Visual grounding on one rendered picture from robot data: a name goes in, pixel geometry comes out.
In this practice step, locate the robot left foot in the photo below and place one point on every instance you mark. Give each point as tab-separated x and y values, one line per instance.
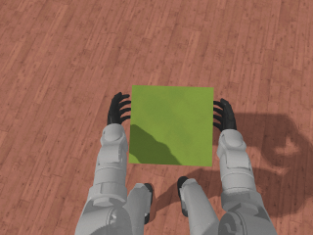
150	188

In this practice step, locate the left robot thigh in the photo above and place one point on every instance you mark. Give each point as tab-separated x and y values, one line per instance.
138	205

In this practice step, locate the carton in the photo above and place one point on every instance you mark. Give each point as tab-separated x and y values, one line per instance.
171	125

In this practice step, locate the robot right forearm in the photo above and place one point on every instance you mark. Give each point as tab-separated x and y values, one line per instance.
238	186

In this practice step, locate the left robot hand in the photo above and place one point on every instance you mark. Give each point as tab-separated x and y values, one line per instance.
115	112

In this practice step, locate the robot left upper arm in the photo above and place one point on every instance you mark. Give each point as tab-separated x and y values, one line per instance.
114	220

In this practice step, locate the right robot hand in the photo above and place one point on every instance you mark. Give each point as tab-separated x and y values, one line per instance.
227	120

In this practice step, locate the robot right upper arm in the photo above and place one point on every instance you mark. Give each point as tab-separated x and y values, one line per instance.
240	223

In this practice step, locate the robot left forearm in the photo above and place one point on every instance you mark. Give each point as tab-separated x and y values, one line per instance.
108	188

